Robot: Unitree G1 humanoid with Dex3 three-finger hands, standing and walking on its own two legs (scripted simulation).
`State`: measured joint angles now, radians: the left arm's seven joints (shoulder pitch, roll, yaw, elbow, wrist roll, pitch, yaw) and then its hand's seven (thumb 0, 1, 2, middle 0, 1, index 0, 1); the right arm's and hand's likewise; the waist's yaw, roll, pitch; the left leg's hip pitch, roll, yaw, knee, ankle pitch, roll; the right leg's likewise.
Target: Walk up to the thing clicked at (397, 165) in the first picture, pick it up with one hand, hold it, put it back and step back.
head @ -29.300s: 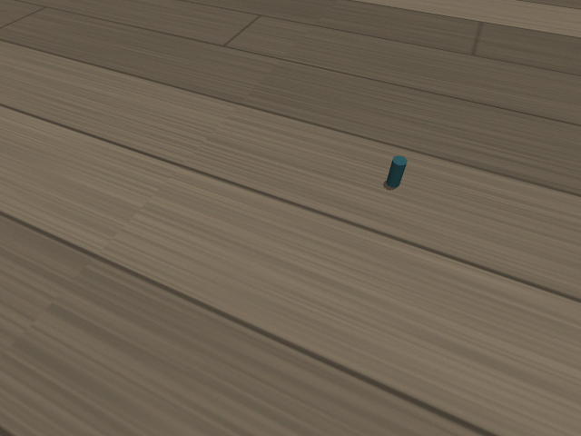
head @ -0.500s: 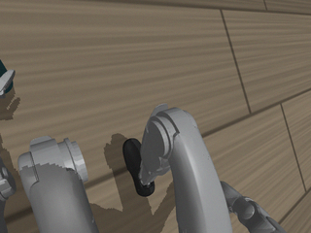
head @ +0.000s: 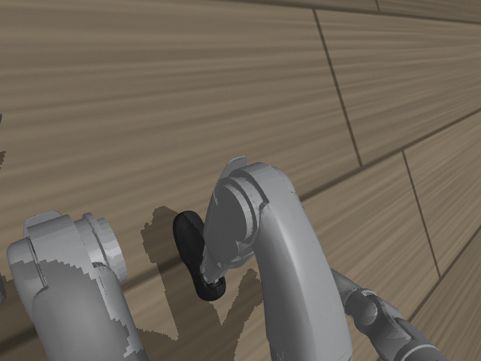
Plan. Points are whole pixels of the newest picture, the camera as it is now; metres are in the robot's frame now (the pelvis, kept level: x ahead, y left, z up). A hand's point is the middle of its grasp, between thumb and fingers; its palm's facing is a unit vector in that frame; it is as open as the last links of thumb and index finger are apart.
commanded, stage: lower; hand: left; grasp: from the side
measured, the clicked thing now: out of the picture +0.48 +0.24 -0.20
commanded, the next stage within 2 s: loosen in 0.26 s
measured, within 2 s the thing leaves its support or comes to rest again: rests again in 0.64 s
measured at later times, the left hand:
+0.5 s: hand out of the picture +0.48 +0.23 -0.19, palm faces +0.25 -0.97 -0.01, open 9.1 cm
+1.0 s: hand out of the picture +0.48 +0.24 -0.18, palm faces +0.25 -0.97 +0.01, open 14.5 cm
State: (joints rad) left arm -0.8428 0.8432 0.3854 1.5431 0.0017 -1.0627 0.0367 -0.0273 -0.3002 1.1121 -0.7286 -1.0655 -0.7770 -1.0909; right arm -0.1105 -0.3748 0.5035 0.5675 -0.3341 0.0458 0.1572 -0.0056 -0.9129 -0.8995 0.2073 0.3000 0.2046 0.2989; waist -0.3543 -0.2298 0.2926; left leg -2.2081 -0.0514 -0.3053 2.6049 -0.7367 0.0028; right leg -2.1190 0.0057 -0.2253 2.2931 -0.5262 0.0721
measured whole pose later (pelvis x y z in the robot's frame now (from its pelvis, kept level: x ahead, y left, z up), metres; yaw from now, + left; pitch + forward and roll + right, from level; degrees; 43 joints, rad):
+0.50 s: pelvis +0.00 +0.00 +0.00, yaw -1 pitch +17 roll -20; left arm -0.84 0.89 0.37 1.58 -0.01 -1.11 0.06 -0.03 -0.28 1.06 -0.75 -1.02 -0.80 -1.04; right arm -0.14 -0.38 0.55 0.56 -0.36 0.04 0.16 -0.01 -0.91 -0.90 0.21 0.30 0.21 0.30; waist -0.36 -0.26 0.32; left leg -2.20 -0.05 -0.33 2.61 -0.74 0.01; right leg -2.10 0.01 -0.25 2.27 -0.52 0.08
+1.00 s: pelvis +0.00 +0.01 +0.00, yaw -1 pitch +17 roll -21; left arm -0.86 0.89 0.36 1.59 0.00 -1.12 0.07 -0.01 -0.47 0.32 -0.49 -0.40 -0.47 -0.42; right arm -0.14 -0.37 0.56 0.55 -0.36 0.04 0.16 -0.01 -0.93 -0.90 0.21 0.30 0.21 0.30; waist -0.36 -0.26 0.31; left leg -2.20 -0.05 -0.34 2.61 -0.74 0.02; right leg -2.09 0.02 -0.25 2.26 -0.52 0.08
